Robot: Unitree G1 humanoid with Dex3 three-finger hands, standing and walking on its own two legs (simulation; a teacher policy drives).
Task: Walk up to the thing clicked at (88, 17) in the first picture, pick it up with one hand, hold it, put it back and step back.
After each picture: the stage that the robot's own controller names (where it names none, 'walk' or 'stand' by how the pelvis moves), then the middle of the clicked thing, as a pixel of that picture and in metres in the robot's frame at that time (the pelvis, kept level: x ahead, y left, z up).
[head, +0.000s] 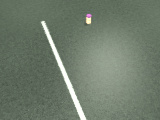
stand; (88, 18) +1.88 -0.09 -0.72
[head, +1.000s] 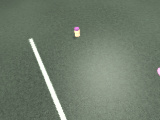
walk; (77, 31) +1.74 +0.19 -0.70
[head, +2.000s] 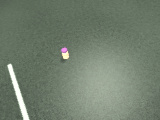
walk; (65, 53) +1.21 +0.32 -0.72
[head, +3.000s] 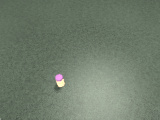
walk; (59, 80) +0.81 +0.26 -0.71
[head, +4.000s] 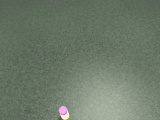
walk; (64, 112) +0.51 +0.24 -0.71
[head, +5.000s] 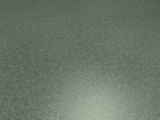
stand; out of the picture +0.43 +0.21 -0.72
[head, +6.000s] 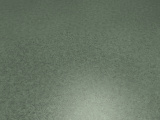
walk; out of the picture +0.42 +0.21 -0.72
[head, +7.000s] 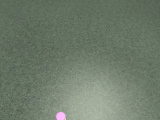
walk; (61, 118) +0.40 +0.14 -0.70
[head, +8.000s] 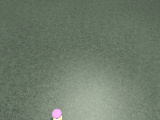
walk; (57, 115) +0.43 +0.17 -0.69
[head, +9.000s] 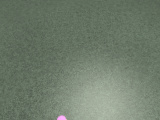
walk; out of the picture +0.35 +0.19 -0.70
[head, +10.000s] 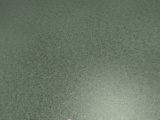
walk; out of the picture +0.39 +0.21 -0.70
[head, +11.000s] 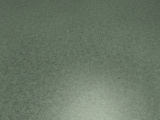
stand; out of the picture +0.38 +0.15 -0.72
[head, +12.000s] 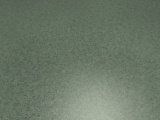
stand; out of the picture +0.35 +0.16 -0.73
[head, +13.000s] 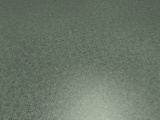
stand; out of the picture +0.35 +0.16 -0.73
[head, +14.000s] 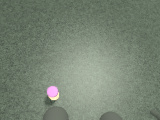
go down; (53, 93) +0.39 +0.18 -0.53
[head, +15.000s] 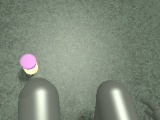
go down; (29, 64) +0.42 +0.23 -0.31
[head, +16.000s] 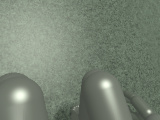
close in; out of the picture +0.39 +0.27 -0.24
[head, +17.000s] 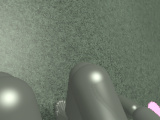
close; out of the picture +0.39 +0.28 -0.22
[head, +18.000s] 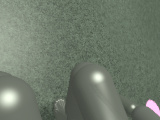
lift; out of the picture +0.37 +0.28 -0.22
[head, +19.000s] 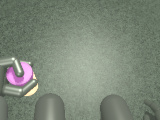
lift; (24, 80) +0.33 +0.21 -0.03
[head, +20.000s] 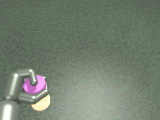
hold; (38, 93) +0.31 +0.17 -0.01
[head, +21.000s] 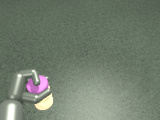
hold; (40, 93) +0.32 +0.16 +0.00
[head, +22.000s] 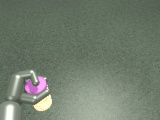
hold; (39, 94) +0.32 +0.17 +0.00
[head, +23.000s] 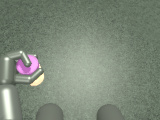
crouch; (31, 71) +0.38 +0.19 -0.08
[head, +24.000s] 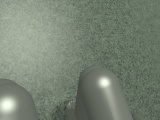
lower; out of the picture +0.40 +0.29 -0.21
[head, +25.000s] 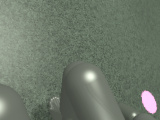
lower; out of the picture +0.41 +0.30 -0.22
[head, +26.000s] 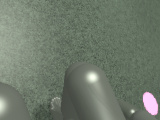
lower; out of the picture +0.40 +0.30 -0.23
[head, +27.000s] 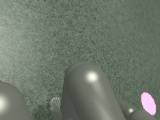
lower; out of the picture +0.40 +0.30 -0.22
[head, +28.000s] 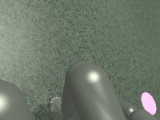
lower; out of the picture +0.40 +0.30 -0.22
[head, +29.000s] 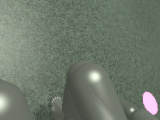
withdraw; out of the picture +0.39 +0.29 -0.22
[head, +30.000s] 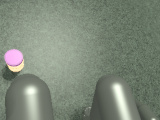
stand; (15, 61) +0.41 +0.26 -0.28
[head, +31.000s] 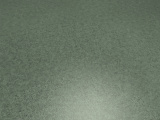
stand; out of the picture +0.35 +0.16 -0.65
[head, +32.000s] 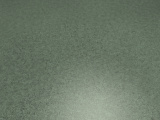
stand; out of the picture +0.37 +0.18 -0.67
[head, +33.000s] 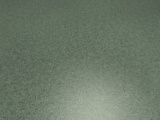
stand; out of the picture +0.37 +0.18 -0.67
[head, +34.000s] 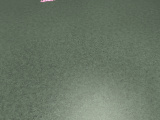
stand; out of the picture +0.39 +0.16 -0.72
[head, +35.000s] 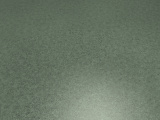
stand; out of the picture +0.35 +0.17 -0.73
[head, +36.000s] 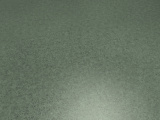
walk; out of the picture +0.36 +0.18 -0.73
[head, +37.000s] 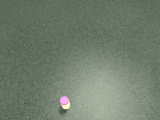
walk; (65, 102) +0.51 +0.21 -0.71
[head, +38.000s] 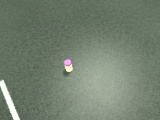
walk; (68, 65) +0.88 +0.20 -0.71
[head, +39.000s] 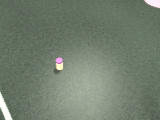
stand; (59, 63) +1.00 +0.18 -0.71
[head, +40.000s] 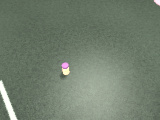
stand; (65, 68) +0.96 +0.20 -0.72
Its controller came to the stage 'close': yes
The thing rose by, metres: 0.70
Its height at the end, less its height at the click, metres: +0.00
